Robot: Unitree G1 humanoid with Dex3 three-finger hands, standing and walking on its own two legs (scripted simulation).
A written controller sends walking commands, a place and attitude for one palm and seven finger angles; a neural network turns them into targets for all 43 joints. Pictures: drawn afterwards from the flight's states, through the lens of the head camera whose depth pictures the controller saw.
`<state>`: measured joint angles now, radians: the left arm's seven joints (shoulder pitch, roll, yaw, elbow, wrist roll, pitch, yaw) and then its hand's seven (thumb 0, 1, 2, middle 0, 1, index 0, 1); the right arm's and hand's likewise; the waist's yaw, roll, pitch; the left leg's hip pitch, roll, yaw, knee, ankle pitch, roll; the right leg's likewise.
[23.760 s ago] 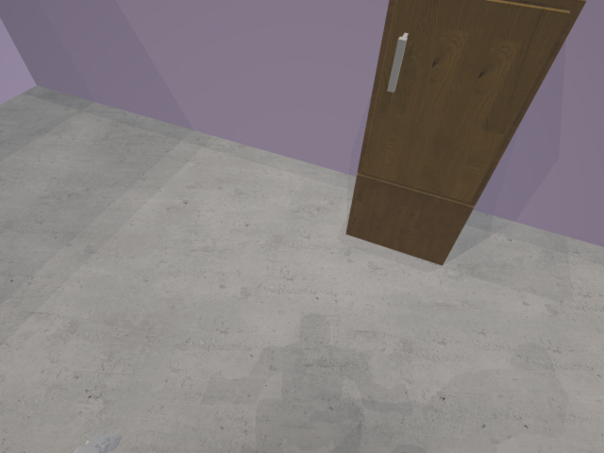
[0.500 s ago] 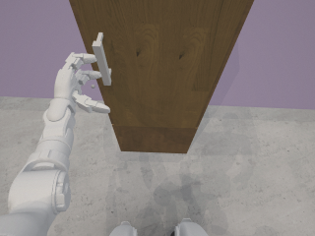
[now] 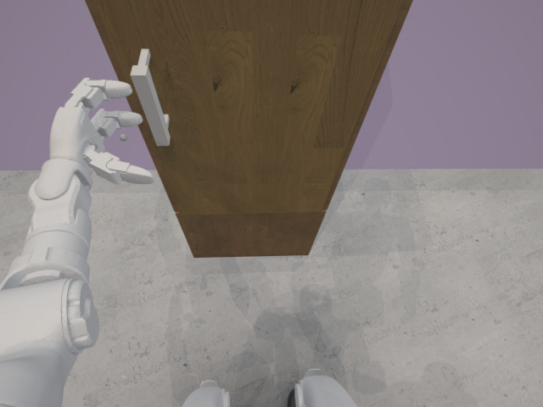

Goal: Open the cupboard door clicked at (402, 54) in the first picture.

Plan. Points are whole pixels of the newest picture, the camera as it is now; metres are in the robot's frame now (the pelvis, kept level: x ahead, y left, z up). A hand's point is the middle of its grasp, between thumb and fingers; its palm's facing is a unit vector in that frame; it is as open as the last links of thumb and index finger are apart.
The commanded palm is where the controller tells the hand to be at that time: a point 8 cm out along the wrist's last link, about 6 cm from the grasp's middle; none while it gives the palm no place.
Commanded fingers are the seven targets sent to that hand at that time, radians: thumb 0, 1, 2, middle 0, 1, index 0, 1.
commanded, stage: move the hooked fingers beside the handle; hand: left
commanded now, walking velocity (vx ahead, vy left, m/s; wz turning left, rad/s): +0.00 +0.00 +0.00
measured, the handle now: (154, 100) +0.56 +0.15 +0.09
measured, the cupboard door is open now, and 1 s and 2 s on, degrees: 1 1 1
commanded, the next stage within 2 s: slide the fingers in behind the handle in 1.18 s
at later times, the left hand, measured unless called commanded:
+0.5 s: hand (104, 139) +0.47 +0.21 +0.10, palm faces -0.06 -1.00 -0.02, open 14.0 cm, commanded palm +0.46 +0.26 +0.09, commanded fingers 0.00 -0.50 0.30 -0.30 -1.20 -0.30 -1.20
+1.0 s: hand (111, 137) +0.48 +0.20 +0.09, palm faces -0.05 -1.00 -0.01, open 14.0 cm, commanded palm +0.46 +0.25 +0.09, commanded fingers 0.00 -0.50 0.30 -0.30 -1.20 -0.30 -1.20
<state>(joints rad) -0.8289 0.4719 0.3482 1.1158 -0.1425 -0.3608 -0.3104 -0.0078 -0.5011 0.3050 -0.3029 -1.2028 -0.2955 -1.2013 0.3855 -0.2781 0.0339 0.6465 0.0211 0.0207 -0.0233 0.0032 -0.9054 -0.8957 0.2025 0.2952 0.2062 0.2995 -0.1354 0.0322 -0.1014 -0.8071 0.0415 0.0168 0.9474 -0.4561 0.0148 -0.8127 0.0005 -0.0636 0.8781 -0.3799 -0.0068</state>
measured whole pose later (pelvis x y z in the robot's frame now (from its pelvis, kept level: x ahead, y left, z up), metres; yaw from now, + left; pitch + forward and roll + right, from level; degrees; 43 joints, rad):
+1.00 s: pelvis +0.00 +0.00 +0.00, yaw +0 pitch +18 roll -3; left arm -0.82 0.51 0.36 1.13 -0.15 -0.33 -0.35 -0.01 -0.50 0.30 -0.30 -1.20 -0.30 -1.20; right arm 0.40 -0.28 0.04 0.63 0.02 0.05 -0.02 0.00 -0.90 -0.90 0.20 0.30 0.21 0.30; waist -0.14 0.04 -0.11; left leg -0.80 0.04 0.01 0.95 -0.46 0.02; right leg -0.80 0.00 -0.07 0.87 -0.38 0.00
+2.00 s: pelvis +0.01 +0.00 +0.00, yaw +0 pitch +18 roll -2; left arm -0.80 0.39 0.30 1.06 -0.13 -0.36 -0.24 -0.01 -0.50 0.30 -0.30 -1.20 -0.30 -1.20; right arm 0.38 -0.25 0.03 0.63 0.01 0.04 0.00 0.00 -0.91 -0.90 0.20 0.30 0.21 0.30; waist -0.13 0.03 -0.12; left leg -0.78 0.04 0.01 0.94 -0.47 0.02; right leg -0.78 0.00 -0.06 0.86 -0.39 0.00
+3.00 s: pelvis +0.01 -0.01 +0.00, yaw +0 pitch +18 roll -2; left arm -0.83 0.34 0.27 1.09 -0.11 -0.38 -0.15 -0.01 -0.50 0.30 -0.29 -1.20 -0.28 -1.20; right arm 0.37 -0.26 0.01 0.65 0.00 0.02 0.01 0.00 -0.91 -0.90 0.20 0.30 0.21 0.30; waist -0.13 0.03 -0.11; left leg -0.78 0.04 0.01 0.93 -0.46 0.00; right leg -0.80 0.01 -0.06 0.87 -0.39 -0.02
